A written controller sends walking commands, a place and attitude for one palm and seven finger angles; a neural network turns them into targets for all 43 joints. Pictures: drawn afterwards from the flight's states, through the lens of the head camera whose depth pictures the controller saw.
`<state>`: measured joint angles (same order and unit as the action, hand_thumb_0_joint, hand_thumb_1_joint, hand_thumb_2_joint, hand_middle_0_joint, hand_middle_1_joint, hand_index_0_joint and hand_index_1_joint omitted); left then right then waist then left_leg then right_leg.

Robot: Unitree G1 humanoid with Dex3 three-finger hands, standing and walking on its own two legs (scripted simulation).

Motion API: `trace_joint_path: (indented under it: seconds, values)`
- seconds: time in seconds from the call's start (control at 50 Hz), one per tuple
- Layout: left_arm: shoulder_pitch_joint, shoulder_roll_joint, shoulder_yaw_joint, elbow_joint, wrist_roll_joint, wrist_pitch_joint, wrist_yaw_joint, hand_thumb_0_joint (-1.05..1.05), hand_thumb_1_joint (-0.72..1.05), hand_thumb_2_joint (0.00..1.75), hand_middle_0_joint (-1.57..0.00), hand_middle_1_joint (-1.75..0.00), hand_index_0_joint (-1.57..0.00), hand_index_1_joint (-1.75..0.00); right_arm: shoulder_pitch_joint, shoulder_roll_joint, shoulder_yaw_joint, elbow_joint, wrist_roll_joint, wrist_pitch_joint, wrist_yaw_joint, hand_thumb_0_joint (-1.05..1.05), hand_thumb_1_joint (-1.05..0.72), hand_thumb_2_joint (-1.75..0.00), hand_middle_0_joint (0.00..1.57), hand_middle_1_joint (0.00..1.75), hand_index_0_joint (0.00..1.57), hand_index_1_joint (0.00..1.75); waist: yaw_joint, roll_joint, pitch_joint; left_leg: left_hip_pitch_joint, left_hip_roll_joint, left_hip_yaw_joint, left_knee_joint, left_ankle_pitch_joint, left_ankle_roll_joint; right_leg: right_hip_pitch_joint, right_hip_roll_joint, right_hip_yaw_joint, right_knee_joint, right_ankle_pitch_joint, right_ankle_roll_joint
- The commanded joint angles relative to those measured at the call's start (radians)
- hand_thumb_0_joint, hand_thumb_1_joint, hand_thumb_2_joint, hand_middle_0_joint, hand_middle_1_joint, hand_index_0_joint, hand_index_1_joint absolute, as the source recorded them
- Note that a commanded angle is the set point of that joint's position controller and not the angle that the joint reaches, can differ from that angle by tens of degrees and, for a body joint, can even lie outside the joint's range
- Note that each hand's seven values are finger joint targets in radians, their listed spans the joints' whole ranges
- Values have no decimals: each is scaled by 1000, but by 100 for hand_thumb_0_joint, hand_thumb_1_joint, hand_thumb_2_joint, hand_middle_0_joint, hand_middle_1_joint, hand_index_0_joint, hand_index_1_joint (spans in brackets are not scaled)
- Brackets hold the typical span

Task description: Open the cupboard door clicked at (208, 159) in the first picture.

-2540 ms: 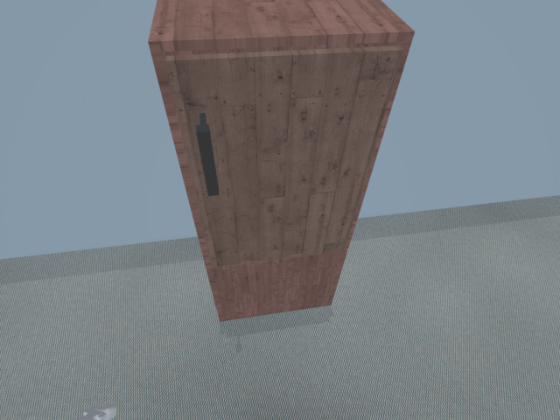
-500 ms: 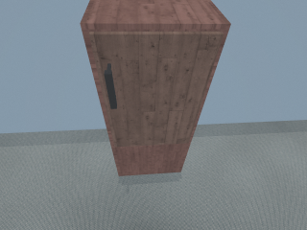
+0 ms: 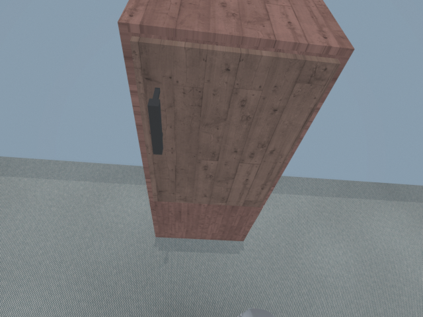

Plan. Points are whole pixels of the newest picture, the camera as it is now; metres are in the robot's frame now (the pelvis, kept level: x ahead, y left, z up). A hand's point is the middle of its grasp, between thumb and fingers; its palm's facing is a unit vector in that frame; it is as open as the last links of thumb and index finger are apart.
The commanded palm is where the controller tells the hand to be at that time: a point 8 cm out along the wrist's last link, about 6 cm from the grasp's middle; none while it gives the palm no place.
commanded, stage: come to a stop and stand still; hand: left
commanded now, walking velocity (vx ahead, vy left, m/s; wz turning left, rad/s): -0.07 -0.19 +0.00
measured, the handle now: (157, 122) +0.49 +0.16 +0.06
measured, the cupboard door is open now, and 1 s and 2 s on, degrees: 0 0 0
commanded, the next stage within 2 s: none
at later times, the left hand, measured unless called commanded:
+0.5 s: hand out of the picture +0.09 +0.10 -0.18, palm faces +0.07 -0.97 -0.23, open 7.3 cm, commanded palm none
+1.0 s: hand out of the picture -0.07 +0.18 -0.19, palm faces +0.05 -0.98 -0.19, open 7.4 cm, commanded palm none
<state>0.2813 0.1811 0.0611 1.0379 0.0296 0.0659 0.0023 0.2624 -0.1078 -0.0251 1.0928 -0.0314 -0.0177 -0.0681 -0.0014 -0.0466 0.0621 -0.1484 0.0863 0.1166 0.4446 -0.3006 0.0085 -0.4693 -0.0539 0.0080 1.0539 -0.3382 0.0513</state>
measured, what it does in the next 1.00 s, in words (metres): steps on the spot: right foot, then left foot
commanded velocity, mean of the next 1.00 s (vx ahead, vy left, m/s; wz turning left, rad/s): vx -0.04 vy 0.07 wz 0.00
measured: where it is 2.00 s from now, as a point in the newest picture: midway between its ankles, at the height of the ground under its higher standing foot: outside the picture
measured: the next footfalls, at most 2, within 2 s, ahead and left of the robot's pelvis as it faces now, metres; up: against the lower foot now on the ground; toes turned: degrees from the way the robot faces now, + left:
right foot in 0.20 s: +0.10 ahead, -0.22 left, +0.00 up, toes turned -6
left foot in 0.64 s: +0.02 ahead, +0.05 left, +0.00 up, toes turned +3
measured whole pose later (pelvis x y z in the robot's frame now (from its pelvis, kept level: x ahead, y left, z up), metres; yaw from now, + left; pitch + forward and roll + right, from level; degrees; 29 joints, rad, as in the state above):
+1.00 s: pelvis -0.05 +0.00 +0.00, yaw +0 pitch +0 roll +1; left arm 0.33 0.18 0.03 1.08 0.02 0.07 0.03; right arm 0.25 -0.14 -0.03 1.05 -0.02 0.01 -0.05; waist 0.00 -0.04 0.01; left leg -0.21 -0.08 0.12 0.37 -0.17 0.11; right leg -0.23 -0.04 0.00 0.70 -0.42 0.04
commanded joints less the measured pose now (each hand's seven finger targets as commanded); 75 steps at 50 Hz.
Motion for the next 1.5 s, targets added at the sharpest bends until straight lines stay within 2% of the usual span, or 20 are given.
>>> trace_joint_path:
  seconds: [0.0, 0.08, 0.12, 0.14, 0.18, 0.2, 0.28, 0.4, 0.52, 0.58, 0.6, 0.64, 0.68, 0.74, 0.92, 0.98, 1.08, 1.14, 1.32, 1.48]
  values:
    - [-14, 26, 11, -70, -2, -5, -10, 0, 90, 90, -20, -30, -20, -30, 106, -233, -65, -24, -2, 0, -6, 0, -90, -90, 20, 30, 20, 30, -37, 223, 5, 66, 233, -99, -85, 676, 105, -54, -25, -34, -152, 15, 13]
    - [-46, 39, 18, -96, -6, -15, -20, 0, 90, 90, -20, -30, -20, -30, 62, -255, -86, -39, -6, 10, 2, 0, -90, -90, 20, 30, 20, 30, -37, 297, 25, -7, 237, -100, -48, 604, 79, 60, -7, -81, -343, 19, -3]
    - [43, 56, 28, -71, -5, -34, -17, 0, 90, 90, -20, -30, -20, -30, 20, -262, -89, -52, -4, 16, 8, 0, -90, -90, 20, 30, 20, 30, 12, 264, -29, -58, 201, -89, 41, 449, 40, 220, 4, -94, -499, 129, -15]
    - [113, 93, 33, -50, -2, -51, -11, 0, 90, 90, -20, -30, -20, -30, 27, -238, -84, -55, 0, 17, 16, 0, -90, -90, 20, 30, 20, 30, 42, 187, -69, -89, 131, -53, 145, 318, 3, 325, -8, -82, -607, 254, -13]
    - [102, 241, 44, -53, 0, -79, 14, 0, 90, 90, -20, -30, -20, -30, 99, -93, -50, -89, 23, 29, 29, 0, -90, -90, 20, 30, 20, 30, 23, -262, -193, -214, -38, -68, 458, -331, -40, 388, -328, 229, -665, 713, -116]
    - [66, 213, 28, -65, -6, -77, 19, 0, 90, 90, -20, -30, -20, -30, 89, -108, -52, -89, 24, 44, 27, 0, -90, -90, 20, 30, 20, 30, 24, -164, -187, -166, -26, -136, 495, -329, -24, 309, -329, 189, -688, 667, -163]
    - [-40, 167, 24, -88, -1, -72, 41, 0, 90, 90, -20, -30, -20, -30, 27, -145, -55, -75, 16, 54, 33, 0, -90, -90, 20, 30, 20, 30, 27, -202, -55, -295, -26, -144, 679, -229, -45, 273, -301, 171, -663, 754, -215]
    - [7, 189, 38, -94, 3, -68, 64, 0, 90, 90, -20, -30, -20, -30, -42, -149, -55, -124, 8, 73, 50, 0, -90, -90, 20, 30, 20, 30, 49, -106, -127, -344, -60, -148, 662, -165, -64, 363, -325, 146, -640, 776, -240]
    - [-43, 208, 43, -123, 16, -57, 54, 0, 90, 90, -20, -30, -20, -30, -40, -131, -51, -157, 16, 61, 62, 0, -90, -90, 20, 30, 20, 30, 30, -156, -129, -204, -60, -106, 403, -166, -48, 250, -302, 146, -686, 437, -222]
    - [-78, 203, 41, -130, 7, -43, 41, 0, 90, 90, -20, -30, -20, -30, 59, -124, -46, -125, 20, 41, 57, 0, -90, -90, 20, 30, 20, 30, -21, -145, -131, 13, -91, -38, 98, 12, -38, 127, -231, 96, -642, 232, -149]
    - [-79, 174, 32, -131, -1, -35, 37, 0, 90, 90, -20, -30, -20, -30, 88, -146, -46, -115, 21, 33, 55, 0, -90, -90, 20, 30, 20, 30, -35, -65, -127, 86, -69, -63, 2, 56, -35, 62, -172, 53, -583, 107, -108]
    - [-61, 65, 14, -154, -8, -16, 34, 0, 90, 90, -20, -30, -20, -30, 36, -286, -67, -163, 7, 30, 52, 0, -90, -90, 20, 30, 20, 30, -32, 384, -11, -129, 243, -436, -248, -12, 71, -33, 33, -74, -252, -237, -10]
    - [-52, 89, 20, -114, 0, -1, 39, 0, 90, 90, -20, -30, -20, -30, -85, -236, -45, -181, 1, 27, 33, 0, -90, -90, 20, 30, 20, 30, 7, 314, 42, -295, 191, -372, -302, -68, 92, 49, 7, 58, -108, -144, -19]
    - [49, 89, 20, -53, 3, -9, 25, 0, 90, 90, -20, -30, -20, -30, -114, -190, -26, -179, 11, 19, 26, 0, -90, -90, 20, 30, 20, 30, 46, 168, 39, -202, 111, -257, -255, -15, 82, 7, 23, 45, 11, -18, -18]
    - [46, 43, -26, -20, -7, -22, 32, 0, 90, 90, -20, -30, -20, -30, 47, -173, -26, -81, 16, 7, 13, 0, -90, -90, 20, 30, 20, 30, -19, 131, -65, 74, 162, -328, -235, 187, 151, 117, -2, 3, -370, -116, -10]
    - [102, 26, -32, 19, -11, -25, 37, 0, 90, 90, -20, -30, -20, -30, 54, -171, -27, -52, 18, 7, 17, 0, -90, -90, 20, 30, 20, 30, 0, 105, -64, 52, 142, -316, -240, 171, 121, 211, 8, -10, -532, -51, -25]
    - [152, 45, -39, 71, -14, -50, 47, 0, 90, 90, -20, -30, -20, -30, 57, -116, -10, -15, 29, 5, 28, 0, -90, -90, 20, 30, 20, 30, 7, 52, -1, -50, 19, -215, -238, 62, -27, 303, -63, 57, -730, 98, -90]
    - [114, 19, -46, 75, -16, -66, 47, 0, 90, 90, -20, -30, -20, -30, 87, -109, -6, 18, 26, 8, 30, 0, -90, -90, 20, 30, 20, 30, -11, -75, 21, 35, 17, -180, -180, 121, 18, 207, -58, 73, -758, 85, -84]
    - [160, -5, -45, 82, -14, -56, 48, 0, 90, 90, -20, -30, -20, -30, 127, -85, -2, 63, 21, 22, 29, 0, -90, -90, 20, 30, 20, 30, 1, 62, 103, -81, 24, -209, -240, -110, 22, 173, -30, 51, -751, -46, -80]
    - [177, -23, -47, 83, -16, -68, 46, 0, 90, 90, -20, -30, -20, -30, 162, -52, -2, 65, 19, 23, 27, 0, -90, -90, 20, 30, 20, 30, -12, 20, 57, -37, 0, -169, -144, -1, 22, 124, -51, 97, -795, -99, -95]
